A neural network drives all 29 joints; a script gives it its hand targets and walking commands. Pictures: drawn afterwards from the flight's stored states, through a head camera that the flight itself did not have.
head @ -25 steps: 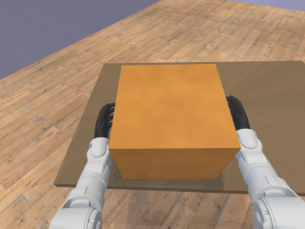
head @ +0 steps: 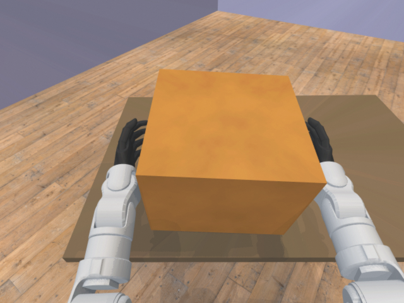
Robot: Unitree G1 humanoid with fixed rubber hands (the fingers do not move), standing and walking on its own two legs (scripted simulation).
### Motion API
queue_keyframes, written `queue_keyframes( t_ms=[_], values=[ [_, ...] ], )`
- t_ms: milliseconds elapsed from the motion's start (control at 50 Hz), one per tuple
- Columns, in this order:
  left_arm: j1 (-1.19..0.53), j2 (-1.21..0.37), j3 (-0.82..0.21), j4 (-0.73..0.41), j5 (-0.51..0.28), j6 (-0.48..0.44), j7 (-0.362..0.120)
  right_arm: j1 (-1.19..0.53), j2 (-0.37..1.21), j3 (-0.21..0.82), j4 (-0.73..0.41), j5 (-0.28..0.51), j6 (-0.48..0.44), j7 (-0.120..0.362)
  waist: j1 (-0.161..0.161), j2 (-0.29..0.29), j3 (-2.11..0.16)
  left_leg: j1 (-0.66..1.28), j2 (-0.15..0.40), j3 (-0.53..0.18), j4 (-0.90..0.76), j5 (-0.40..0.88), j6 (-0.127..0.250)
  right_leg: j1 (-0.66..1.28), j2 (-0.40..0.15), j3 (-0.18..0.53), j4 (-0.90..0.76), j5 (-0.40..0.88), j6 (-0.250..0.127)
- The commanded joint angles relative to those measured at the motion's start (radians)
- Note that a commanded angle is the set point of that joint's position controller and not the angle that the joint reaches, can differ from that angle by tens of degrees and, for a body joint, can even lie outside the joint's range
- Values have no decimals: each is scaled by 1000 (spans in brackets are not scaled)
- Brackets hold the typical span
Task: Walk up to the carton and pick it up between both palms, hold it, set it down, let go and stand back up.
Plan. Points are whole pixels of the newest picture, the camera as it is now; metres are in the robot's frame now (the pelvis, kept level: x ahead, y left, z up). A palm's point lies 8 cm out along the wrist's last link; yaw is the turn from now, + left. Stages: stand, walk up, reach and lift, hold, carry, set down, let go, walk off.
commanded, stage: reach and lift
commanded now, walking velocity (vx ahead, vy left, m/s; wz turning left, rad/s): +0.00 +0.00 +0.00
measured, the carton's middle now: (221, 151) +0.42 -0.02 +0.11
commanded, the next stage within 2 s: hold in 1.56 s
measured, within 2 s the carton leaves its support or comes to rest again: neither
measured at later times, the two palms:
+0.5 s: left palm (109, 162) +0.34 +0.19 +0.16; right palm (318, 163) +0.34 -0.19 +0.15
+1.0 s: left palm (109, 145) +0.35 +0.18 +0.19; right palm (324, 140) +0.35 -0.19 +0.19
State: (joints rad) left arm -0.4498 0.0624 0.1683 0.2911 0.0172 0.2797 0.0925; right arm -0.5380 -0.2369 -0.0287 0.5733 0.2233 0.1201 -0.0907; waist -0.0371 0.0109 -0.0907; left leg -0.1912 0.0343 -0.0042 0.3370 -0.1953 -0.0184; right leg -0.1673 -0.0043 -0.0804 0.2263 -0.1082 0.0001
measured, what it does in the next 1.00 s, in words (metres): stands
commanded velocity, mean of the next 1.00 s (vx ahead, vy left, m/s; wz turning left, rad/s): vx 0.00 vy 0.00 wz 0.00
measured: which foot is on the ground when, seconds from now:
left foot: down 0.00-1.00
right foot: down 0.00-1.00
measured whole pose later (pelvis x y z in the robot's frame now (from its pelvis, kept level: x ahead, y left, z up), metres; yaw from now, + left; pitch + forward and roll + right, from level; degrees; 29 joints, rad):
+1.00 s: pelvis -0.01 +0.00 +0.00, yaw +1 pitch -3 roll -1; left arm -0.54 0.07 0.31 0.15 0.13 0.62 -0.04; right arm -0.66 -0.18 -0.06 0.50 0.22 0.41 -0.13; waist -0.08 -0.02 -0.07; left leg -0.08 0.03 -0.01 0.35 -0.21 -0.01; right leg -0.06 -0.01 -0.08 0.26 -0.13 0.01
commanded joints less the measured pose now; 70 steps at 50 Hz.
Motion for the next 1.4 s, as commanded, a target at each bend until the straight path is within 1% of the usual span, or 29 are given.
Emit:
queue_keyframes(
  t_ms=[0,60,80,180,200,280,300,320,400,460,480,500,520,560,600,680,740,760,800,900,920,1040,1120,1140,1220,1240,1260,1280,1380],
  values=[
    [-557,-567,-459,-265,5,95,-171,-598,593,373,-392,3,29,121,-13,-1,-317,93,-83,-9,-15,383,-52,307,44,46,48,313,-7],
    [-532,-558,-457,-269,8,143,-193,-664,601,389,-455,11,40,119,-12,-34,-339,95,-80,-10,-13,384,-45,340,56,40,56,332,-4],
    [-594,-586,-496,-354,-13,137,-196,-716,626,419,-525,16,22,117,-11,-11,-411,101,-84,-10,2,410,-50,348,56,39,68,379,-6],
    [-577,-576,-508,-366,-8,172,-198,-702,616,399,-537,14,50,126,-28,-4,-397,133,-80,-20,-2,425,-57,305,56,38,71,342,-3],
    [-539,-545,-485,-299,-4,193,-207,-692,599,376,-505,8,62,124,-38,-18,-347,117,-86,-10,-8,381,-50,293,57,32,53,318,2],
    [-631,-530,-412,-284,29,210,-234,-681,603,320,-388,-16,102,133,-42,-10,-239,89,-86,7,-61,231,-37,263,47,31,41,172,8],
    [-649,-558,-434,-273,17,216,-234,-750,613,322,-442,-16,90,141,-30,-4,-289,76,-88,13,-52,228,-39,275,53,30,40,163,3],
    [-648,-525,-405,-221,33,229,-239,-722,588,295,-351,-25,110,139,-47,-11,-214,71,-83,15,-76,173,-35,252,45,30,32,107,8],
    [-810,-590,-453,-219,-14,219,-229,-849,619,242,-314,-51,87,161,-55,39,-310,77,-68,5,-78,81,-38,196,44,20,27,-16,-9],
    [-837,-606,-458,-194,-30,208,-210,-916,629,229,-333,-50,68,174,-48,51,-399,80,-69,1,-73,69,-33,197,48,25,28,-11,-12],
    [-857,-595,-470,-212,-44,201,-205,-902,641,223,-313,-38,70,174,-64,35,-440,98,-69,-2,-65,87,-32,203,42,20,31,21,-6],
    [-825,-611,-470,-193,-42,204,-198,-910,647,248,-340,-24,66,173,-41,54,-450,100,-74,15,-54,137,-31,217,45,21,44,60,-5],
    [-836,-584,-449,-176,-48,208,-199,-895,641,230,-311,-31,81,171,-54,12,-423,93,-69,0,-57,137,-26,205,45,26,35,60,-6],
    [-834,-594,-417,-111,-29,214,-198,-927,634,215,-285,-35,89,173,-32,26,-377,48,-73,13,-72,53,-19,199,47,26,32,-18,-3],
    [-799,-583,-370,-53,-8,231,-205,-956,653,228,-297,-42,89,176,-9,-21,-370,20,-78,26,-90,11,4,237,41,34,29,-24,5],
    [-766,-552,-320,-65,-9,246,-222,-982,664,270,-362,-9,109,153,-2,-87,-377,10,-93,35,-77,87,14,331,42,44,43,115,19],
    [-757,-549,-341,-191,-9,255,-230,-930,686,333,-400,45,129,130,-3,-52,-456,57,-96,28,-26,280,-10,403,56,49,84,312,21],
    [-704,-519,-313,-146,7,271,-240,-909,679,334,-388,53,146,119,-7,-75,-426,52,-104,26,-20,302,-8,430,52,46,86,366,28],
    [-734,-519,-365,-266,-22,270,-248,-875,679,378,-445,91,163,105,-18,-47,-442,61,-108,6,8,380,-26,445,58,54,99,443,32],
    [-763,-490,-368,-304,-20,310,-264,-864,637,342,-466,99,210,92,-34,-19,-364,60,-104,6,-14,324,-34,381,60,51,74,346,34],
    [-747,-507,-398,-327,-25,318,-260,-821,620,346,-439,103,222,89,-65,13,-358,97,-97,-1,6,383,-50,361,62,50,75,360,27],
    [-775,-512,-469,-418,-65,345,-256,-832,573,313,-528,127,248,85,-97,78,-409,163,-87,-19,39,497,-81,315,75,48,68,362,18],
    [-782,-524,-478,-455,-69,356,-255,-798,563,308,-496,120,262,94,-110,93,-431,199,-76,-17,22,507,-93,302,82,39,59,324,12],
    [-776,-512,-456,-406,-51,362,-251,-780,528,271,-434,115,277,102,-114,118,-353,179,-76,-13,13,445,-94,256,76,37,43,233,4],
    [-781,-508,-411,-338,-39,373,-260,-878,566,297,-481,103,266,118,-58,18,-379,129,-82,4,-24,314,-58,289,81,36,40,203,14],
    [-806,-500,-384,-266,-19,376,-260,-885,552,252,-416,89,271,119,-67,36,-331,98,-74,-1,-38,254,-53,269,72,41,30,144,6],
    [-830,-514,-393,-295,-35,366,-259,-945,582,293,-459,98,256,126,-40,23,-378,95,-76,2,-41,239,-40,272,73,44,33,136,7],
    [-835,-489,-345,-246,-20,366,-256,-936,579,265,-396,80,268,133,-41,-12,-328,67,-78,7,-65,181,-34,259,67,33,27,103,9],
    [-861,-502,-309,-186,-11,356,-242,-1024,616,278,-381,91,245,147,4,-26,-384,65,-78,13,-74,147,-10,281,67,43,26,81,9]
  ],
)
